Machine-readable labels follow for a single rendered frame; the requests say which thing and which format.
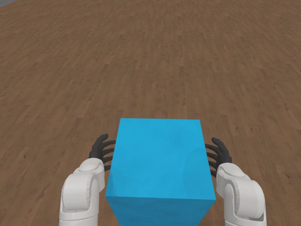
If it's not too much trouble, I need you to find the right robot forearm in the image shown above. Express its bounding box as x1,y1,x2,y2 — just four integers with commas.
216,163,267,226

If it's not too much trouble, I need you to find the left robot hand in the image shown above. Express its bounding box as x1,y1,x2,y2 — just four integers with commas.
89,134,116,171

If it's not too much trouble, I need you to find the right robot hand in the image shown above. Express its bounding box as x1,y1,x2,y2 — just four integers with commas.
205,137,232,178

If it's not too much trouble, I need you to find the carton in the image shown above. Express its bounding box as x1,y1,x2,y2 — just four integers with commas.
105,118,216,226

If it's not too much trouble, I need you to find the left robot forearm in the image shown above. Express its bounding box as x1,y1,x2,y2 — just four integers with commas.
59,158,105,226

